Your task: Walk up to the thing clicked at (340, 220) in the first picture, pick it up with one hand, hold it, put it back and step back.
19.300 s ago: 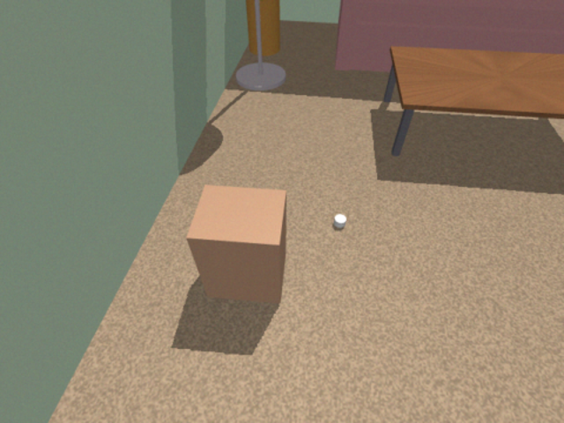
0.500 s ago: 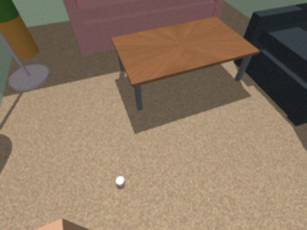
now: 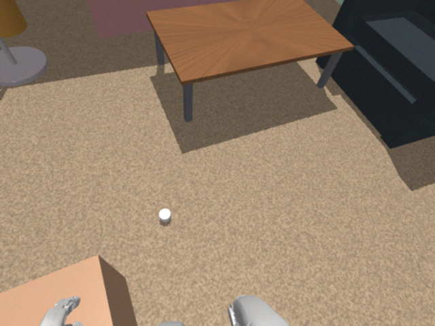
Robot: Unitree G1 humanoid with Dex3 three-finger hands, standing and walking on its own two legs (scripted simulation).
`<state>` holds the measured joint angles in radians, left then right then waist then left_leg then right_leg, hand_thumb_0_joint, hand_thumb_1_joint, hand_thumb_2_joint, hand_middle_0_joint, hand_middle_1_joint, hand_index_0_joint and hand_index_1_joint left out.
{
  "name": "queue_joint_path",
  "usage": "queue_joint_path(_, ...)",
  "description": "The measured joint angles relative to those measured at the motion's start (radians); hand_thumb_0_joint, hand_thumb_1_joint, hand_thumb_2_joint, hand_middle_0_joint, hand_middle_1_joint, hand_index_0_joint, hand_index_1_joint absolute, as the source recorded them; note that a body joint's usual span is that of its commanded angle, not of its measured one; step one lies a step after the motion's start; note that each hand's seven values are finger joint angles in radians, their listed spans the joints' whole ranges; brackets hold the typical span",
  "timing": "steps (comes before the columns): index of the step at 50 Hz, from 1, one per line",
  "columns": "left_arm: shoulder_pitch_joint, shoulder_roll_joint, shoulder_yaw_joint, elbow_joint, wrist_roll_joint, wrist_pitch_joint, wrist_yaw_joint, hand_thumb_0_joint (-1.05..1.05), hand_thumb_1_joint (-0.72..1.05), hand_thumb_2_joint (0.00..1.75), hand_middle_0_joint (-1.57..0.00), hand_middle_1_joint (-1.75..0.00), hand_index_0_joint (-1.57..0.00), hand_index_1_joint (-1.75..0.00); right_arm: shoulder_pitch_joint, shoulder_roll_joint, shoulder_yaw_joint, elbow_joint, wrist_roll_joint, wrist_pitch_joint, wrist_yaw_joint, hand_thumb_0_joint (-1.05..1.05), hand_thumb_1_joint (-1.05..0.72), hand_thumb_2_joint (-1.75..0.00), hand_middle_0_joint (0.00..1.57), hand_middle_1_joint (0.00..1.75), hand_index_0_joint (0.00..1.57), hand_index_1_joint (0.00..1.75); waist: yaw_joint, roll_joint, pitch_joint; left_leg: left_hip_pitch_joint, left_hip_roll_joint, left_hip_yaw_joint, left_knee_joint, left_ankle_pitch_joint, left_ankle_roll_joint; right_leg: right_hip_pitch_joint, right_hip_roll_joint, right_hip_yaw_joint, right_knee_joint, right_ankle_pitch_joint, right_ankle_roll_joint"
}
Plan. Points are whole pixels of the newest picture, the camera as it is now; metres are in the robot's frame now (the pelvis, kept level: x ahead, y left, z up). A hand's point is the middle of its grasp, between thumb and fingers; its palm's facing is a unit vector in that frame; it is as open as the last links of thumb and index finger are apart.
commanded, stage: walk up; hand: left
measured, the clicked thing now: (165, 215) +0.60 +0.19 -0.76
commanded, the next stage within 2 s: stand in 1.88 s
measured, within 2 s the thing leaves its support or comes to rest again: neither
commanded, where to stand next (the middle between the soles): +0.21 -0.06 m, yaw +2 degrees
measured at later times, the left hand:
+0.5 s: hand out of the picture -0.06 +0.21 -0.14, palm faces -0.03 -0.92 -0.39, open 7.4 cm
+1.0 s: hand out of the picture -0.17 +0.18 -0.16, palm faces +0.08 -0.93 -0.37, open 7.4 cm
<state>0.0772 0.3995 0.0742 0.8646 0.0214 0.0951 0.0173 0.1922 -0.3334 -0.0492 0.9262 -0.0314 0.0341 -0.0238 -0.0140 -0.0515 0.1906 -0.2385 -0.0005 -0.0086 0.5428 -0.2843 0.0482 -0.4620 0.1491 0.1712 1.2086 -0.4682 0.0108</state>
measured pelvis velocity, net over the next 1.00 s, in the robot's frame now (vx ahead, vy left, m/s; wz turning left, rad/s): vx -0.22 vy -0.09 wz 0.06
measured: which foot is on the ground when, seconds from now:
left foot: down 0.00-0.34, up 0.36-0.66, down 0.68-1.00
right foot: up 0.00-0.30, down 0.32-0.70, up 0.72-0.94, down 0.96-1.00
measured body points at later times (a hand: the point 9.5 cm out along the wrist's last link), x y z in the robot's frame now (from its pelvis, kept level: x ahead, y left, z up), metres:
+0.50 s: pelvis -0.15 -0.06 -0.01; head -0.11 -0.07 +0.44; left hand -0.05 +0.25 -0.11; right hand -0.07 -0.39 -0.12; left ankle -0.15 +0.08 -0.66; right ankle -0.14 -0.15 -0.74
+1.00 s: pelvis -0.22 -0.09 -0.01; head -0.20 -0.08 +0.44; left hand -0.17 +0.23 -0.14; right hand -0.10 -0.40 -0.12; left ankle -0.24 +0.04 -0.74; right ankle -0.20 -0.23 -0.74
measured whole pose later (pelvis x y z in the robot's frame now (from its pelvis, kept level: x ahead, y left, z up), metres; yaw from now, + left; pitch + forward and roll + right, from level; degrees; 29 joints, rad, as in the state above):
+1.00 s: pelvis -0.22 -0.09 -0.01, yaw +3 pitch -4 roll -3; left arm 0.22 0.38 0.08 0.93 0.03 0.01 -0.02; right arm 0.19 -0.39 -0.04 0.87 -0.03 0.00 -0.01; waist 0.01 0.03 0.10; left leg -0.23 0.06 -0.05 0.70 -0.40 0.00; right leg -0.21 0.02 -0.01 0.56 -0.28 0.02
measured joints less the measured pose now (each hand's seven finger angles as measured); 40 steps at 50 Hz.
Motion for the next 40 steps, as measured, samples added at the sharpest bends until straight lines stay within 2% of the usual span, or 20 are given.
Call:
queue_joint_path(5,0.035,0.016,0.015,-0.014,0.008,0.008,-0.003,0.01,0.9,0.9,-0.21,-0.3,-0.2,-0.3,-0.029,-0.003,-0.002,-0.049,0.011,-0.015,-0.013,0.0,-0.9,-0.89,0.2,0.3,0.2,0.3,0.01,-0.009,0.019,-0.042,-0.002,0.032,0.007,0.034,0.004,0.092,-0.042,0.007,-0.147,-0.01,0.024)
queue_joint_path(8,0.045,0.02,0.02,-0.016,0.01,0.012,-0.006,0.01,0.9,0.9,-0.21,-0.3,-0.2,-0.3,-0.051,-0.012,-0.003,-0.079,0.006,-0.021,-0.014,0.0,-0.9,-0.89,0.2,0.3,0.2,0.3,0.014,-0.006,0.03,-0.074,0.006,0.052,0.034,0.046,0.001,0.132,-0.071,-0.016,-0.253,-0.037,0.024)
queue_joint_path(13,0.057,0.012,0.022,-0.023,0.017,0.009,-0.029,0.01,0.91,0.9,-0.21,-0.3,-0.2,-0.3,-0.074,-0.04,-0.006,-0.107,-0.001,-0.019,-0.009,0.0,-0.9,-0.89,0.2,0.3,0.2,0.3,0.019,0.018,0.021,-0.134,0.034,0.069,0.078,0.072,-0.021,0.183,-0.111,-0.08,-0.406,-0.03,0.0)
queue_joint_path(15,0.071,0.007,0.024,-0.027,0.018,0.001,-0.042,0.01,0.91,0.9,-0.21,-0.3,-0.2,-0.3,-0.078,-0.055,-0.006,-0.107,-0.002,-0.012,-0.008,0.0,-0.9,-0.89,0.2,0.3,0.21,0.3,0.024,0.031,0.001,-0.163,0.048,0.072,0.094,0.085,-0.036,0.219,-0.126,-0.106,-0.498,0.023,-0.022)
queue_joint_path(17,0.085,-0.013,0.026,-0.025,0.022,-0.007,-0.05,0.01,0.91,0.9,-0.21,-0.3,-0.2,-0.3,-0.085,-0.077,-0.011,-0.097,0.002,-0.002,-0.01,0.0,-0.9,-0.89,0.2,0.3,0.2,0.3,0.022,0.076,-0.009,-0.192,0.068,0.038,0.123,0.078,-0.046,0.231,-0.106,-0.134,-0.542,0.078,-0.027)
queue_joint_path(18,0.095,-0.021,0.024,-0.027,0.024,-0.006,-0.055,0.01,0.91,0.9,-0.21,-0.3,-0.2,-0.3,-0.081,-0.081,-0.015,-0.091,0.005,0.003,-0.014,0.0,-0.9,-0.89,0.2,0.3,0.2,0.3,0.017,0.087,-0.017,-0.211,0.048,0.001,0.163,-0.008,-0.049,0.226,-0.103,-0.146,-0.538,0.083,-0.03)
queue_joint_path(20,0.114,-0.027,0.017,-0.037,0.028,0.001,-0.06,0.01,0.9,0.9,-0.21,-0.3,-0.2,-0.3,-0.056,-0.078,-0.018,-0.077,0.01,0.009,-0.024,0.0,-0.91,-0.89,0.2,0.3,0.2,0.3,0.035,0.064,-0.039,-0.253,-0.022,-0.031,0.332,-0.177,-0.057,0.209,-0.128,-0.14,-0.532,0.092,-0.044)
queue_joint_path(22,0.128,-0.036,0.013,-0.043,0.029,0.006,-0.054,0.01,0.9,0.9,-0.21,-0.3,-0.2,-0.3,-0.029,-0.08,-0.014,-0.065,0.017,0.009,-0.022,0.0,-0.91,-0.89,0.2,0.3,0.2,0.3,0.051,0.044,-0.057,-0.268,-0.076,-0.05,0.484,-0.206,-0.058,0.204,-0.146,-0.13,-0.565,0.124,-0.049)
queue_joint_path(25,0.123,-0.05,0.015,-0.061,0.034,0.012,-0.045,0.01,0.9,0.9,-0.21,-0.3,-0.21,-0.3,0.013,-0.088,-0.01,-0.062,0.02,-0.001,-0.026,0.0,-0.91,-0.89,0.2,0.3,0.2,0.3,0.049,0.049,-0.072,-0.248,-0.105,-0.08,0.593,-0.192,-0.062,0.184,-0.147,-0.153,-0.617,0.178,-0.05)
queue_joint_path(29,0.091,-0.051,0.016,-0.099,0.04,-0.01,-0.039,0.01,0.9,0.9,-0.21,-0.3,-0.21,-0.3,0.062,-0.086,-0.003,-0.042,0.016,-0.014,-0.026,0.0,-0.91,-0.89,0.2,0.3,0.2,0.3,0.037,0.056,-0.064,-0.14,-0.07,-0.061,0.479,-0.221,-0.067,0.145,-0.138,-0.21,-0.63,0.212,-0.064)
queue_joint_path(32,0.071,-0.042,0.015,-0.117,0.038,-0.03,-0.037,0.01,0.9,0.9,-0.21,-0.3,-0.21,-0.3,0.085,-0.068,0.003,-0.018,0.008,-0.019,-0.017,0.0,-0.91,-0.89,0.2,0.3,0.2,0.3,0.029,0.039,-0.057,-0.036,-0.032,-0.024,0.26,-0.237,-0.049,0.119,-0.145,-0.254,-0.609,0.216,-0.068)
queue_joint_path(33,0.068,-0.038,0.014,-0.118,0.034,-0.033,-0.038,0.01,0.9,0.9,-0.21,-0.3,-0.21,-0.3,0.091,-0.062,0.005,-0.013,0.005,-0.025,-0.013,0.0,-0.91,-0.89,0.2,0.3,0.2,0.3,0.026,0.031,-0.056,0.005,-0.024,-0.016,0.161,-0.213,-0.04,0.109,-0.151,-0.266,-0.592,0.213,-0.066)
queue_joint_path(34,0.067,-0.03,0.012,-0.116,0.028,-0.033,-0.039,0.01,0.9,0.9,-0.21,-0.3,-0.21,-0.3,0.094,-0.054,0.004,-0.006,0.002,-0.033,-0.011,0.0,-0.91,-0.89,0.2,0.3,0.2,0.3,0.023,0.015,-0.053,0.043,-0.027,-0.009,0.065,-0.135,-0.03,0.099,-0.162,-0.271,-0.567,0.205,-0.063)
queue_joint_path(35,0.068,-0.019,0.014,-0.107,0.023,-0.031,-0.039,0.01,0.9,0.9,-0.21,-0.3,-0.21,-0.3,0.088,-0.036,0.003,0.004,-0.003,-0.038,-0.009,0.0,-0.91,-0.89,0.2,0.3,0.2,0.3,0.03,-0.024,-0.043,0.068,-0.049,0.007,0.03,-0.087,-0.025,0.096,-0.184,-0.253,-0.542,0.198,-0.058)
queue_joint_path(36,0.078,-0.016,0.015,-0.093,0.017,-0.026,-0.038,0.01,0.9,0.9,-0.21,-0.3,-0.2,-0.3,0.09,-0.024,0.004,0.006,-0.01,-0.042,-0.006,0.0,-0.91,-0.89,0.2,0.3,0.2,0.3,0.035,-0.047,-0.046,0.081,-0.06,0.019,0.017,-0.074,-0.023,0.091,-0.186,-0.227,-0.515,0.151,-0.047)
queue_joint_path(38,0.103,-0.027,0.012,-0.057,0.014,-0.014,-0.04,0.01,0.9,0.9,-0.21,-0.3,-0.2,-0.3,0.107,-0.021,0.008,-0.002,-0.018,-0.048,0.0,0.0,-0.91,-0.89,0.2,0.3,0.2,0.3,0.014,-0.032,-0.082,0.074,-0.045,-0.002,0.024,-0.076,-0.015,0.072,-0.154,-0.199,-0.42,0.023,-0.026)
queue_joint_path(40,0.118,-0.03,0.011,-0.03,0.009,-0.009,-0.049,0.01,0.9,0.9,-0.21,-0.3,-0.2,-0.3,0.111,-0.021,0.009,-0.001,-0.021,-0.053,-0.001,0.0,-0.91,-0.89,0.2,0.3,0.2,0.3,0.004,-0.009,-0.099,0.08,-0.022,-0.026,0.014,-0.068,-0.015,0.075,-0.136,-0.171,-0.331,-0.006,-0.019)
